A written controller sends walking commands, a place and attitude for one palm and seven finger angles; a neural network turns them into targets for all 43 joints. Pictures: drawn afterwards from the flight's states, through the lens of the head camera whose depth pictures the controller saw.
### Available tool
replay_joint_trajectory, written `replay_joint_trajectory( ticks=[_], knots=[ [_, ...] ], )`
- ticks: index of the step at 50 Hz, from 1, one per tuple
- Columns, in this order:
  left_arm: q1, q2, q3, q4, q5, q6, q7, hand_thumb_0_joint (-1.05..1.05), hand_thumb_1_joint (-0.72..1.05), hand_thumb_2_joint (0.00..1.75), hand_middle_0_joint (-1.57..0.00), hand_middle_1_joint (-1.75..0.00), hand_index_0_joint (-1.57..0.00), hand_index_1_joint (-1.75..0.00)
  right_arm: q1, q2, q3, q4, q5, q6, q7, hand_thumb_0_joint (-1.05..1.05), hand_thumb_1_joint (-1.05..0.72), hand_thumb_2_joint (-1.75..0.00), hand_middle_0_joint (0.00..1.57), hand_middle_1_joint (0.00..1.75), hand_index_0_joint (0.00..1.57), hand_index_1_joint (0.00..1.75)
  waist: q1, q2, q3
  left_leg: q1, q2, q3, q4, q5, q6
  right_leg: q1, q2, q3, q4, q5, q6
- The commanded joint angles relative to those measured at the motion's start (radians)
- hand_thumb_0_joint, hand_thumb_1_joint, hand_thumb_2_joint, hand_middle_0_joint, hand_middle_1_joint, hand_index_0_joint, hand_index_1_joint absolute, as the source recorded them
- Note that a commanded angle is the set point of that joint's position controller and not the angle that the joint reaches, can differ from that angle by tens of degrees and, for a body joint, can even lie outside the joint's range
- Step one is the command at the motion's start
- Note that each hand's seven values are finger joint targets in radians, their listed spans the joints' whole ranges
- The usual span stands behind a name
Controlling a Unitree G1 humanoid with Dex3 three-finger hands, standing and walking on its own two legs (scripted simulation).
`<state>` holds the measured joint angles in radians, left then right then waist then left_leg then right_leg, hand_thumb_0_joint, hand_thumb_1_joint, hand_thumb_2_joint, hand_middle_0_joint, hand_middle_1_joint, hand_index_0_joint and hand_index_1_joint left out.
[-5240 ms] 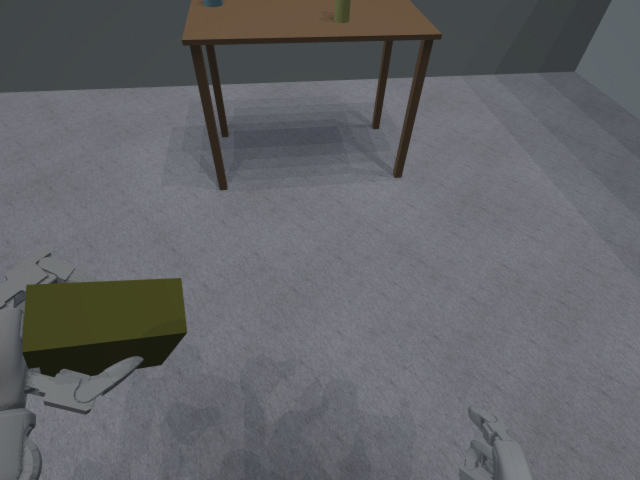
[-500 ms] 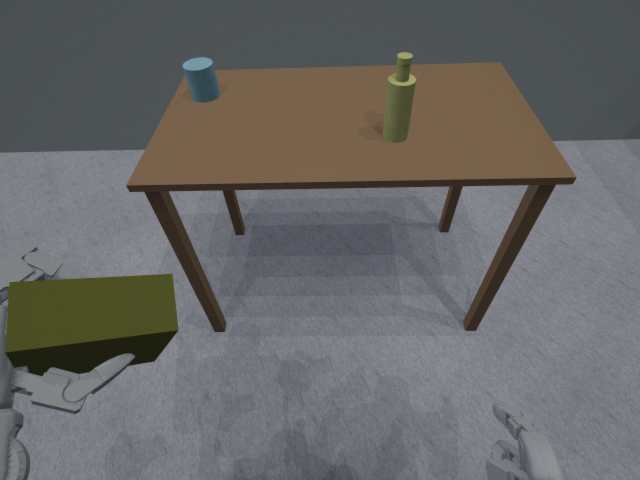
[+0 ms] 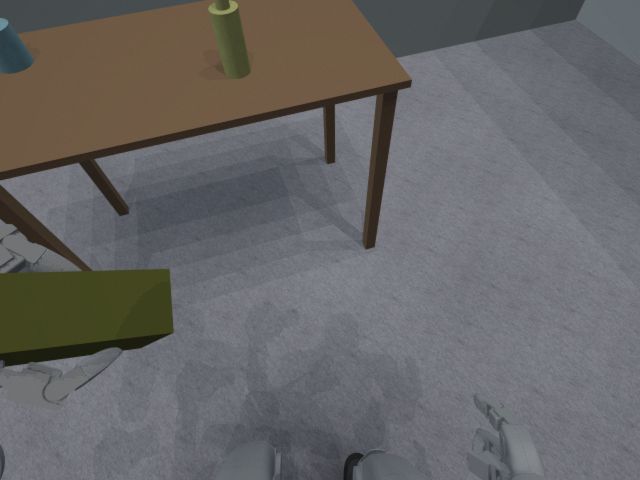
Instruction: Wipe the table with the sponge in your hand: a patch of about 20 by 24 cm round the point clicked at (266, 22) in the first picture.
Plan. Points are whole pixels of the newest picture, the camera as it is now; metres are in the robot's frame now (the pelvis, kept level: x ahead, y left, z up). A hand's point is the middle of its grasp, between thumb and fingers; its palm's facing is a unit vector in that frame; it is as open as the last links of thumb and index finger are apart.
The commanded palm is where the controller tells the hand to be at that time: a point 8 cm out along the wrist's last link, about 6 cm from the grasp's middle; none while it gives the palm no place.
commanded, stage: take the last steps up to it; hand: left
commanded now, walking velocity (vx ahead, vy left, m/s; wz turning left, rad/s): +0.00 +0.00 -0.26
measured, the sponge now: (106, 317) +0.24 +0.19 +0.16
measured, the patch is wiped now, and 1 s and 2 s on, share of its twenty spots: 0.00 0.00 0.00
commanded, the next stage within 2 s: none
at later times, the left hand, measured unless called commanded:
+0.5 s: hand (72, 369) +0.19 +0.20 +0.17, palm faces +0.42 -0.78 -0.46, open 9.7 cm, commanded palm +0.14 +0.24 +0.19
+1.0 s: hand (67, 259) +0.29 +0.23 +0.17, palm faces +0.38 -0.81 -0.44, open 9.7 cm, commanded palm +0.23 +0.28 +0.19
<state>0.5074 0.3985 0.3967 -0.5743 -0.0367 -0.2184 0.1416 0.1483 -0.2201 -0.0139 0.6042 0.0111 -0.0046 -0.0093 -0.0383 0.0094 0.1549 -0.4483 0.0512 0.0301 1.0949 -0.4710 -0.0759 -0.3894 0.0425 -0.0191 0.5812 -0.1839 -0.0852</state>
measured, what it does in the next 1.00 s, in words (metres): steps on the spot: left foot, then right foot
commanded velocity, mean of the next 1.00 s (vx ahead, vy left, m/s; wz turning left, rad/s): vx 0.28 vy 0.14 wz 0.01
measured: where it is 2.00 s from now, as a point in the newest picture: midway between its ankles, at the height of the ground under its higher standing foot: (302, 429)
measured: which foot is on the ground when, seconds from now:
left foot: up 0.00-0.20, down 0.22-0.46, up 0.48-0.92, down 0.94-1.00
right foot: down 0.00-0.24, up 0.26-0.44, down 0.46-0.94, up 0.96-1.00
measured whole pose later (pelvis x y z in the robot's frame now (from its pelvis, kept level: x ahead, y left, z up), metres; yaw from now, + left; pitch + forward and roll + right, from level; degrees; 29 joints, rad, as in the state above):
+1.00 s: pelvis +0.06 +0.00 +0.00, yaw -2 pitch +0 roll +3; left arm 0.45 0.38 0.37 -0.50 -0.01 -0.25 0.17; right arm 0.18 -0.21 -0.06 0.60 0.01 -0.07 -0.05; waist 0.00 -0.05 0.07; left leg -0.28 0.03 0.17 0.57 -0.28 0.02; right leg -0.32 -0.10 -0.05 0.92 -0.53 0.02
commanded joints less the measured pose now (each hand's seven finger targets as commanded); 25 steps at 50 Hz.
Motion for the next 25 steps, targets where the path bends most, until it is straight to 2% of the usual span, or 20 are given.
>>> replay_joint_trajectory(
  ticks=[1,4,5,8,9,10,11,12,13,14,15,16,18,19,20,21,22,23,24,25],
  knots=[
    [0.089,0.197,0.209,-0.187,-0.024,-0.072,0.038,0.0,0.1,1.3,-1.2,-1.6,-1.2,-1.6,-0.058,-0.076,-0.031,-0.176,-0.004,-0.051,-0.015,0.0,-0.9,-0.9,0.2,0.3,0.2,0.3,0.056,-0.098,-0.338,0.045,-0.002,-0.008,-0.176,0.007,0.016,0.212,-0.288,0.336,-0.269,0.146,-0.079],
    [0.092,0.168,0.178,-0.131,-0.02,-0.063,0.035,0.0,0.1,1.3,-1.2,-1.6,-1.2,-1.6,-0.045,-0.082,-0.031,-0.179,0.001,-0.051,-0.02,0.0,-0.9,-0.9,0.2,0.3,0.2,0.3,0.063,-0.118,-0.327,0.087,-0.016,-0.002,-0.325,-0.016,0.034,0.206,-0.282,0.364,-0.29,0.072,-0.078],
    [0.065,0.162,0.163,-0.135,-0.016,-0.061,0.034,0.0,0.1,1.3,-1.2,-1.6,-1.2,-1.6,-0.032,-0.087,-0.03,-0.179,0.002,-0.05,-0.021,0.0,-0.9,-0.9,0.2,0.3,0.2,0.3,0.055,-0.12,-0.333,0.111,-0.022,0.0,-0.376,0.001,0.042,0.202,-0.28,0.36,-0.3,0.035,-0.072],
    [0.004,0.156,0.109,-0.147,-0.002,-0.052,0.034,0.0,0.1,1.3,-1.2,-1.6,-1.2,-1.6,-0.011,-0.104,-0.035,-0.172,0.003,-0.049,-0.031,0.0,-0.9,-0.9,0.2,0.3,0.2,0.3,0.035,-0.093,-0.329,0.255,-0.038,0.021,-0.588,0.033,0.079,0.132,-0.247,0.339,-0.355,-0.268,-0.023],
    [-0.006,0.157,0.096,-0.149,0.007,-0.055,0.034,0.0,0.1,1.3,-1.2,-1.6,-1.2,-1.6,0.001,-0.111,-0.036,-0.17,-0.004,-0.052,-0.04,0.0,-0.9,-0.9,0.2,0.3,0.2,0.3,0.028,-0.054,-0.315,0.314,-0.032,0.033,-0.679,0.015,0.102,0.092,-0.208,0.31,-0.347,-0.369,0.003],
    [-0.023,0.149,0.077,-0.169,0.011,-0.061,0.032,0.0,0.1,1.3,-1.2,-1.6,-1.2,-1.6,0.005,-0.129,-0.043,-0.178,-0.012,-0.059,-0.048,0.0,-0.9,-0.9,0.2,0.3,0.2,0.3,0.027,0.025,-0.288,0.32,0.032,-0.047,-0.786,-0.082,0.147,0.054,-0.145,0.267,-0.275,-0.424,0.033],
    [-0.046,0.134,0.061,-0.189,0.016,-0.072,0.028,0.0,0.1,1.3,-1.2,-1.6,-1.2,-1.6,0.001,-0.146,-0.046,-0.189,-0.017,-0.068,-0.051,0.0,-0.9,-0.9,0.2,0.3,0.2,0.3,0.028,0.166,-0.244,0.358,0.147,-0.202,-0.864,-0.156,0.204,-0.048,-0.046,0.161,-0.117,-0.371,0.071],
    [-0.074,0.145,0.073,-0.182,0.025,-0.075,0.037,0.0,0.1,1.3,-1.2,-1.6,-1.2,-1.6,-0.018,-0.14,-0.035,-0.173,-0.016,-0.077,-0.053,0.0,-0.9,-0.9,0.2,0.3,0.2,0.3,0.024,0.305,-0.201,0.284,0.279,-0.36,-0.926,-0.256,0.269,-0.095,0.017,0.004,0.14,-0.253,0.095],
    [-0.159,0.2,0.103,-0.218,0.037,-0.081,0.036,0.0,0.1,1.3,-1.2,-1.6,-1.2,-1.6,-0.035,-0.111,-0.032,-0.17,-0.023,-0.09,-0.055,0.0,-0.9,-0.9,0.2,0.3,0.2,0.3,0.014,0.331,-0.162,0.144,0.328,-0.41,-0.965,-0.286,0.318,-0.089,0.003,-0.008,0.378,-0.261,0.101],
    [-0.114,0.17,0.094,-0.136,0.049,-0.074,0.029,0.0,0.1,1.3,-1.2,-1.6,-1.2,-1.6,-0.036,-0.101,-0.039,-0.159,-0.022,-0.105,-0.055,0.0,-0.9,-0.9,0.2,0.3,0.2,0.3,0.023,0.261,-0.099,0.061,0.294,-0.333,-0.945,-0.205,0.319,-0.092,-0.024,0.008,0.484,-0.243,0.103],
    [-0.062,0.126,0.07,-0.064,0.043,-0.064,0.019,0.0,0.1,1.3,-1.2,-1.6,-1.2,-1.6,-0.024,-0.113,-0.047,-0.14,-0.012,-0.11,-0.05,0.0,-0.9,-0.9,0.2,0.3,0.2,0.3,0.038,0.221,-0.096,0.066,0.251,-0.223,-0.899,-0.141,0.289,-0.09,-0.035,-0.011,0.476,-0.249,0.101],
    [-0.05,0.098,0.046,-0.041,0.035,-0.059,0.013,0.0,0.1,1.3,-1.2,-1.6,-1.2,-1.6,-0.017,-0.122,-0.048,-0.133,-0.007,-0.111,-0.047,0.0,-0.9,-0.9,0.2,0.3,0.2,0.3,0.045,0.223,-0.106,0.072,0.217,-0.146,-0.878,-0.123,0.257,-0.066,-0.043,-0.049,0.412,-0.253,0.1],
    [-0.133,0.108,0.03,-0.076,0.034,-0.06,0.017,0.0,0.1,1.3,-1.2,-1.6,-1.2,-1.6,-0.009,-0.114,-0.035,-0.128,-0.007,-0.121,-0.055,0.0,-0.9,-0.9,0.2,0.3,0.2,0.3,0.034,0.249,-0.094,0.068,0.195,-0.122,-0.856,-0.104,0.238,0.02,-0.054,-0.102,0.207,-0.277,0.108],
    [-0.171,0.095,0.008,-0.081,0.035,-0.06,0.019,0.0,0.1,1.3,-1.2,-1.6,-1.2,-1.6,-0.009,-0.11,-0.031,-0.119,-0.008,-0.128,-0.059,0.0,-0.9,-0.9,0.2,0.3,0.2,0.3,0.032,0.234,-0.101,0.071,0.184,-0.128,-0.817,-0.091,0.222,0.088,-0.042,-0.13,0.097,-0.296,0.113],
    [-0.193,0.106,0.015,-0.059,0.038,-0.056,0.022,0.0,0.1,1.3,-1.2,-1.6,-1.2,-1.6,-0.007,-0.112,-0.03,-0.106,-0.012,-0.133,-0.065,0.0,-0.9,-0.9,0.2,0.3,0.2,0.3,0.038,0.204,-0.12,0.069,0.17,-0.107,-0.749,-0.076,0.207,0.17,-0.038,-0.144,-0.023,-0.264,0.112],
    [-0.236,0.112,0.01,-0.054,0.044,-0.054,0.022,0.0,0.1,1.3,-1.2,-1.6,-1.2,-1.6,-0.013,-0.114,-0.032,-0.098,-0.014,-0.135,-0.067,0.0,-0.9,-0.9,0.2,0.3,0.2,0.3,0.042,0.139,-0.135,0.011,0.139,-0.07,-0.642,-0.074,0.181,0.277,-0.06,-0.118,-0.131,-0.213,0.102],
    [-0.261,0.129,0.017,-0.038,0.05,-0.056,0.023,0.0,0.1,1.3,-1.2,-1.6,-1.2,-1.6,-0.014,-0.098,-0.036,-0.095,-0.013,-0.133,-0.064,0.0,-0.9,-0.9,0.2,0.3,0.2,0.3,0.042,-0.03,-0.142,-0.094,0.065,0.008,-0.404,-0.059,0.142,0.346,-0.188,0.091,-0.245,-0.281,0.04],
    [-0.264,0.172,0.044,-0.018,0.047,-0.055,0.023,0.0,0.1,1.3,-1.2,-1.6,-1.2,-1.6,-0.04,-0.085,-0.034,-0.107,-0.011,-0.131,-0.058,0.0,-0.9,-0.9,0.2,0.3,0.2,0.3,0.047,-0.28,-0.139,-0.268,-0.038,0.048,-0.095,-0.096,0.094,0.377,-0.441,0.514,-0.371,-0.321,-0.075],
    [-0.327,0.182,0.056,-0.051,0.031,-0.062,0.025,0.0,0.1,1.3,-1.2,-1.6,-1.2,-1.6,-0.073,-0.114,-0.046,-0.11,-0.012,-0.137,-0.051,0.0,-0.9,-0.9,0.2,0.3,0.2,0.3,0.058,-0.245,-0.145,-0.256,-0.008,-0.073,0.065,-0.017,0.078,0.268,-0.511,0.638,-0.456,-0.49,-0.087],
    [-0.287,0.186,0.062,-0.042,0.028,-0.075,0.016,0.0,0.1,1.3,-1.2,-1.6,-1.2,-1.6,-0.064,-0.11,-0.048,-0.094,-0.015,-0.135,-0.048,0.0,-0.9,-0.9,0.2,0.3,0.2,0.3,0.045,-0.158,-0.092,-0.246,0.014,-0.103,0.135,0.084,0.066,0.196,-0.491,0.622,-0.46,-0.469,-0.097]
  ],
)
